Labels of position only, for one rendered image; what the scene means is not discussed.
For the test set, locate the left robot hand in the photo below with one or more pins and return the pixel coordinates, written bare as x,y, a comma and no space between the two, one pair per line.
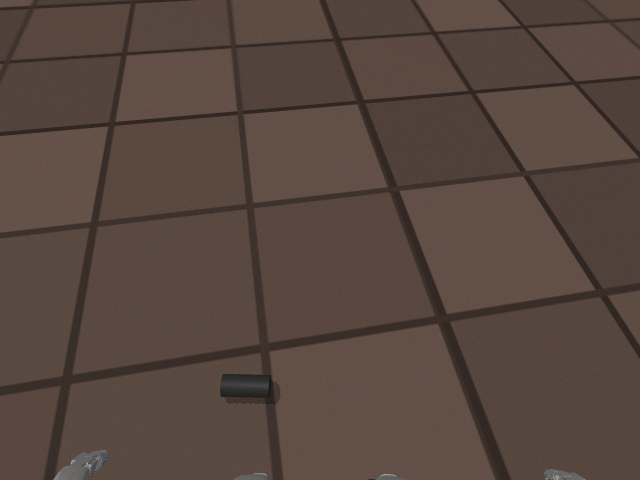
84,466

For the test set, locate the can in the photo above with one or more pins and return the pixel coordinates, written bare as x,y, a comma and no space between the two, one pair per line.
244,385

